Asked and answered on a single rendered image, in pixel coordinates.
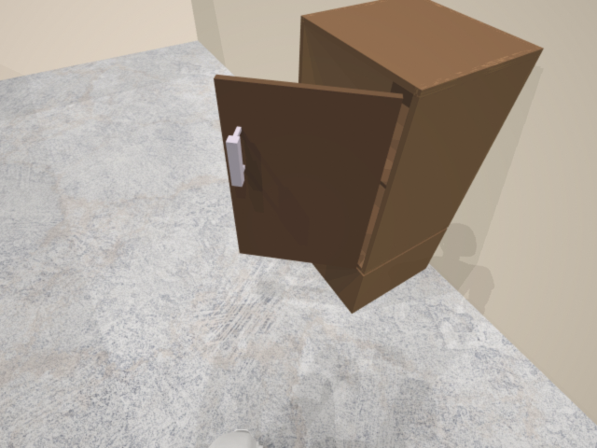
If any handle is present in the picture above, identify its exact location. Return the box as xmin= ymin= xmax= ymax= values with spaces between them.
xmin=226 ymin=126 xmax=245 ymax=187

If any robot left shin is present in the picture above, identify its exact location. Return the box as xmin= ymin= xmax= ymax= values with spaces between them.
xmin=233 ymin=429 xmax=253 ymax=437

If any cupboard door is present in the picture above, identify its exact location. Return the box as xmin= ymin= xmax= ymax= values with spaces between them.
xmin=214 ymin=75 xmax=403 ymax=269

